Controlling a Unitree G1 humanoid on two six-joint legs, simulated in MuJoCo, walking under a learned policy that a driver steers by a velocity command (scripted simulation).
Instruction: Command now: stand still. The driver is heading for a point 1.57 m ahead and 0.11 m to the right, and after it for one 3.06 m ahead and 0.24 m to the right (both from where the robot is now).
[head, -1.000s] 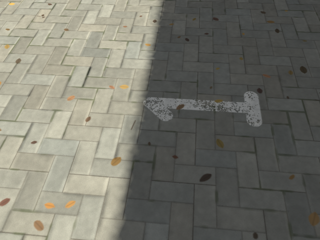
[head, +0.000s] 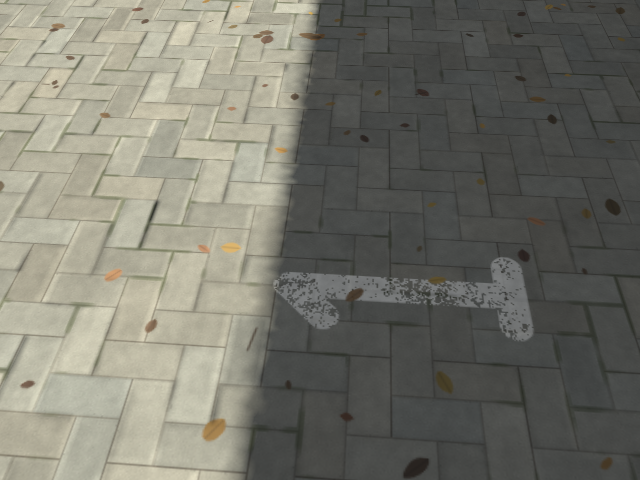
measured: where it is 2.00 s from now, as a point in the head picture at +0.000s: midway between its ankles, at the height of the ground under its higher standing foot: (325, 350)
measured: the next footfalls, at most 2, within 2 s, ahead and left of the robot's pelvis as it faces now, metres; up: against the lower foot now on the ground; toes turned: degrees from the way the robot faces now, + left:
right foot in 1.08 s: +0.46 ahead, -0.04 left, +0.00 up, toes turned -4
left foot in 1.64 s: +0.78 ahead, +0.12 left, +0.00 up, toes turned +5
